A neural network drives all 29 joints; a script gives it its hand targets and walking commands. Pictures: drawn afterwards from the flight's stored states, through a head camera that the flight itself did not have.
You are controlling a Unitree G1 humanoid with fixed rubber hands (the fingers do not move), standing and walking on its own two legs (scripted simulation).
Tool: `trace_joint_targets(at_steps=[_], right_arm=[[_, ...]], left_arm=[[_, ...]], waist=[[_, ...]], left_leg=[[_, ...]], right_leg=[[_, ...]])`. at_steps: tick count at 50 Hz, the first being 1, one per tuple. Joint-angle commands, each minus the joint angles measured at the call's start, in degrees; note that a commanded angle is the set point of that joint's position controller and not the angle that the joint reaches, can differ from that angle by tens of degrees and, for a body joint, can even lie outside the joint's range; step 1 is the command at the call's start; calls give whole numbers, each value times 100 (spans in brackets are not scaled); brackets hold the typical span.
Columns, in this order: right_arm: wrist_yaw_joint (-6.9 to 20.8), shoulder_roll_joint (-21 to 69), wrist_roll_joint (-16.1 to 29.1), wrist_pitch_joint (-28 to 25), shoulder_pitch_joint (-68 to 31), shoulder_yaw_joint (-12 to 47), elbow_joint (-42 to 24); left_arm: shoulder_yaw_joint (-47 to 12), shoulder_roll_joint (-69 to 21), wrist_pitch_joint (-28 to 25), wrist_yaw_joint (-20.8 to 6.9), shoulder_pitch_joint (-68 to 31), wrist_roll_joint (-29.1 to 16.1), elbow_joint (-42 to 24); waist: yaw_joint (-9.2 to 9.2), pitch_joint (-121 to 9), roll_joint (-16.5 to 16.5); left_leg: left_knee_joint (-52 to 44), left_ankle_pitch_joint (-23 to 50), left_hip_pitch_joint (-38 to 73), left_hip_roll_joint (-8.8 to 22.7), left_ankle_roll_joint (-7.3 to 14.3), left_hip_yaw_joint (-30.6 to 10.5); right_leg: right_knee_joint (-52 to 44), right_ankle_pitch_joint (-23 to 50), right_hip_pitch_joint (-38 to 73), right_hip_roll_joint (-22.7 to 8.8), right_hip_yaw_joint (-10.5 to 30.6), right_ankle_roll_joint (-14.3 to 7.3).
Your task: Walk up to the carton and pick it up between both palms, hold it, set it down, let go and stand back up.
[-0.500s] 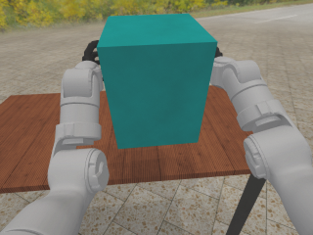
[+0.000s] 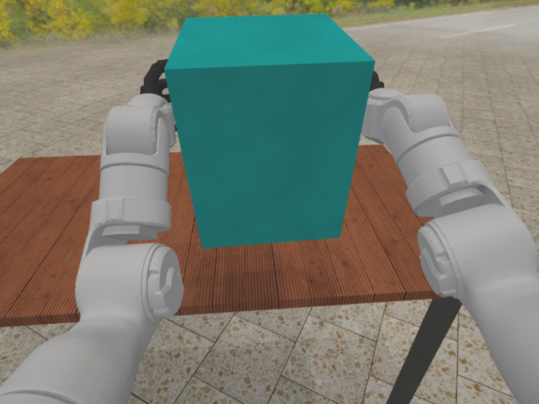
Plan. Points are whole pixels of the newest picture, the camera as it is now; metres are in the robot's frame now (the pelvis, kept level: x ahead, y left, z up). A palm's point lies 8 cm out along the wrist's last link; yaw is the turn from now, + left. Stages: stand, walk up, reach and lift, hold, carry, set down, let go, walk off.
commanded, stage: hold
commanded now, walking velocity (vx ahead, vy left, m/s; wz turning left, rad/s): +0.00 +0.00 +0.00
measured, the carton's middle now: (264, 129) +0.39 +0.01 +0.29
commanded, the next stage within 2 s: none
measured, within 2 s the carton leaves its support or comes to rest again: neither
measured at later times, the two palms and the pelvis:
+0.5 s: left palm (156, 113) +0.36 +0.15 +0.33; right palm (376, 110) +0.37 -0.14 +0.32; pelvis -0.01 +0.00 +0.00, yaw +0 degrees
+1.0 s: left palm (160, 133) +0.37 +0.15 +0.30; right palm (373, 126) +0.36 -0.14 +0.30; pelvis +0.00 +0.00 +0.00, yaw +0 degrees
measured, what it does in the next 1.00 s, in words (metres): stands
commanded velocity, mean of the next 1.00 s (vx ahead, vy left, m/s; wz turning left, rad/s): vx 0.00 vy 0.00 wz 0.00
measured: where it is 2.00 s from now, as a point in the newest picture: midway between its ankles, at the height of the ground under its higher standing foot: outside the picture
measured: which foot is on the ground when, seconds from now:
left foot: down 0.00-1.00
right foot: down 0.00-1.00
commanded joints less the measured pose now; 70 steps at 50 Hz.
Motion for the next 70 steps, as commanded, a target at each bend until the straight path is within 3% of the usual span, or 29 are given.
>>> trace_joint_targets(at_steps=[1,3,5,6,9,10,14,17,18,19,20,21,24,25,26,27,28,32,33,35,41,46,58,63,70], right_arm=[[757,3420,1111,-461,-5521,417,-2581],[738,3384,1081,-407,-5510,408,-2555],[755,3459,1237,-463,-5590,601,-2990],[748,3332,1201,-433,-5578,526,-2979],[722,3413,1169,-437,-5655,583,-3163],[722,3436,1179,-370,-5363,559,-2829],[785,3416,1105,-391,-5642,492,-2880],[846,3449,952,-436,-5884,342,-2711],[873,3469,985,-493,-5944,341,-2808],[879,3504,998,-467,-5854,347,-2580],[876,3441,899,-453,-5745,260,-2414],[873,3542,968,-507,-5892,406,-2668],[861,3522,913,-437,-5803,296,-2112],[864,3449,877,-499,-5952,252,-2289],[851,3423,755,-450,-5793,173,-1910],[842,3526,836,-491,-5917,330,-2095],[831,3565,775,-457,-5804,215,-1810],[793,3653,974,-571,-6061,380,-2403],[739,3316,911,-364,-4972,479,-2319],[691,3281,1005,-319,-5002,579,-2543],[705,3322,1065,-346,-5249,464,-3149],[773,3565,1138,-310,-5385,604,-3525],[820,3562,788,-246,-5431,477,-2735],[783,3497,743,-282,-5417,405,-2535],[705,3443,860,-320,-5360,432,-2724]], left_arm=[[-1771,-3751,-493,-919,-4901,-1299,-1624],[-1584,-3620,-415,-952,-4776,-1155,-1416],[-1891,-3852,-424,-918,-4791,-1374,-1911],[-1802,-3888,-367,-919,-4627,-1300,-1692],[-1859,-3827,-357,-919,-4726,-1326,-1906],[-1807,-3738,-340,-926,-4688,-1262,-1898],[-1796,-3799,-303,-918,-4792,-1214,-1725],[-1683,-3845,-355,-902,-4893,-1244,-1346],[-1798,-3948,-406,-872,-4986,-1301,-1534],[-1761,-3855,-410,-860,-4907,-1231,-1360],[-1677,-3860,-413,-857,-4880,-1195,-1222],[-1742,-3867,-471,-850,-4965,-1331,-1439],[-1470,-3673,-460,-893,-4858,-1129,-914],[-1500,-3750,-476,-910,-4891,-1200,-864],[-1270,-3599,-489,-950,-4799,-1053,-566],[-1270,-3512,-554,-959,-4852,-1115,-744],[-1148,-3455,-579,-1002,-4903,-1030,-443],[-1405,-3664,-641,-971,-5012,-1164,-893],[-1192,-3349,-547,-976,-4113,-1147,-872],[-1317,-3342,-422,-1054,-4116,-1134,-1228],[-1990,-3850,-342,-1064,-4490,-1411,-1989],[-2267,-3963,-339,-881,-4756,-1624,-2463],[-1639,-3624,-236,-999,-4431,-1164,-1385],[-1454,-3533,-282,-1111,-4395,-1094,-1116],[-1573,-3603,-336,-1164,-4436,-1198,-1323]], waist=[[-203,-2477,476],[-120,-2145,351],[-146,-2667,470],[-165,-2517,481],[-149,-2545,422],[-112,-2324,422],[-86,-2237,470],[-52,-2010,329],[-71,-2336,479],[-1,-2207,482],[-64,-2070,476],[-35,-2457,253],[17,-1916,163],[-71,-2056,199],[-2,-1739,92],[81,-1921,-132],[50,-1727,-102],[48,-2430,122],[-56,-2342,-171],[-116,-2343,-2],[-245,-2247,630],[-196,-2630,735],[85,-1918,133],[43,-1846,35],[-104,-2045,220]], left_leg=[[346,1568,3040,-272,-382,-687],[260,1397,2965,-236,-335,-664],[338,1682,3063,-220,-414,-737],[346,1636,3088,-219,-414,-720],[364,1643,3066,-251,-430,-706],[315,1511,3013,-234,-405,-701],[216,1045,2825,-222,-400,-700],[87,529,2603,-206,-282,-696],[117,594,2697,-140,-308,-778],[106,540,2626,-140,-311,-751],[93,450,2638,-173,-302,-727],[162,761,2727,-165,-294,-753],[75,366,2564,-194,-216,-721],[77,434,2582,-172,-226,-733],[49,250,2505,-195,-169,-647],[83,487,2536,-213,-138,-684],[72,349,2459,-258,-107,-597],[267,1146,2790,-257,-231,-644],[209,1318,2963,-173,-186,-636],[217,1511,2925,-249,-268,-618],[232,1521,2934,-187,-470,-624],[302,1486,3057,-153,-454,-658],[-11,378,2694,-130,-135,-605],[1,579,2687,-161,-133,-574],[121,1051,2809,-215,-246,-577]], right_leg=[[-315,1602,-1232,253,377,254],[-372,1419,-1244,236,364,290],[-271,1648,-1109,308,328,259],[-317,1584,-1140,312,337,259],[-290,1615,-1142,317,321,278],[-319,1472,-1214,280,352,264],[-349,968,-1300,284,324,262],[-440,457,-1561,189,402,216],[-327,595,-1453,264,348,215],[-397,539,-1426,234,420,211],[-430,444,-1474,192,438,209],[-359,757,-1420,245,391,230],[-505,253,-1606,150,482,249],[-476,401,-1586,162,447,248],[-584,102,-1635,118,486,239],[-565,310,-1513,113,494,265],[-602,286,-1562,76,514,306],[-429,1030,-1302,195,440,294],[-371,1487,-1086,244,416,382],[-308,1802,-897,219,376,443],[-310,1320,-1181,254,343,305],[-228,1321,-1318,276,305,330],[-434,449,-1507,188,431,294],[-467,689,-1388,163,457,304],[-419,1194,-1229,149,423,367]])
